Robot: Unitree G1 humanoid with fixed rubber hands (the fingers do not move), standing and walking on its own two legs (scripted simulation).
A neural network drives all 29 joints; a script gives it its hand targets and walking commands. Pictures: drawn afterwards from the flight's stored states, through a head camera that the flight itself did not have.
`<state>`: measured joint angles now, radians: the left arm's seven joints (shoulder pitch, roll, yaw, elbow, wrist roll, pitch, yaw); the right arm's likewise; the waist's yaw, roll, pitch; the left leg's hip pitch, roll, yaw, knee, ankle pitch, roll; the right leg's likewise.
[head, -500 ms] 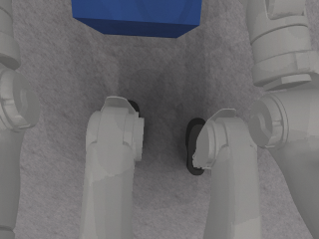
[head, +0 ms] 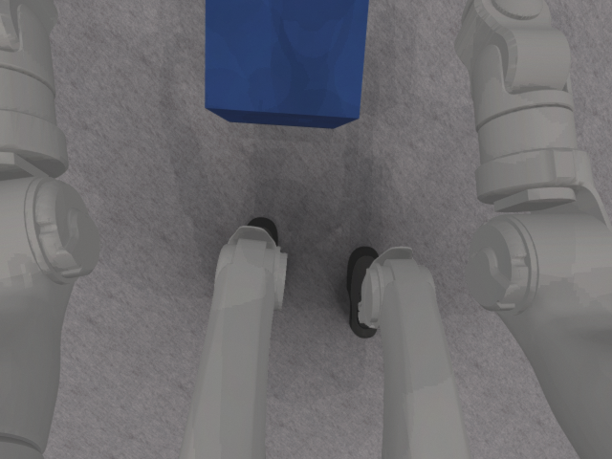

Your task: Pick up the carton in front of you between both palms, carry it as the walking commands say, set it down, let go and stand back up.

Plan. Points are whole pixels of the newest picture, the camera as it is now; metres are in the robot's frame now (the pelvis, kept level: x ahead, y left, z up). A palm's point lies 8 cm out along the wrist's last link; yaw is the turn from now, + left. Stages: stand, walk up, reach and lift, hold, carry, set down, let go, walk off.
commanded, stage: set down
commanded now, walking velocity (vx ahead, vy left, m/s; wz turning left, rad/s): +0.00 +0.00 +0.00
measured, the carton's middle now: (285, 57) +0.54 +0.11 -0.41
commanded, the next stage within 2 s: let go in 0.30 s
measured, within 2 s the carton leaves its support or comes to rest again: neither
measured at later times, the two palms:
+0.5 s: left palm out of the picture +0.50 +0.33 +0.02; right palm out of the picture +0.55 -0.08 +0.02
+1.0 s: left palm out of the picture +0.32 +0.26 +0.12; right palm out of the picture +0.37 -0.19 +0.13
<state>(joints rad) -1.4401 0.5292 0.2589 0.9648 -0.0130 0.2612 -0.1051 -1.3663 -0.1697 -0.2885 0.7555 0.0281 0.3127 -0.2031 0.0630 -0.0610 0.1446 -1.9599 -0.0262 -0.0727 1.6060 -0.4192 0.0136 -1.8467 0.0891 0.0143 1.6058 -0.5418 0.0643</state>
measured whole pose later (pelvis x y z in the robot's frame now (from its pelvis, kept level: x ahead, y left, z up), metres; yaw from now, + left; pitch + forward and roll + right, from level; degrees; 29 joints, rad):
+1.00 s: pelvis +0.09 -0.01 +0.22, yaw +5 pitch +21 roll +0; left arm -0.14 0.24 0.16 0.58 0.01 0.01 -0.11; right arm -0.12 -0.12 -0.11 0.52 -0.05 0.04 -0.02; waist 0.02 -0.03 -0.02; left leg -0.76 -0.03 -0.05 0.63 -0.23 0.00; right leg -0.70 0.04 0.08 0.66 -0.33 0.01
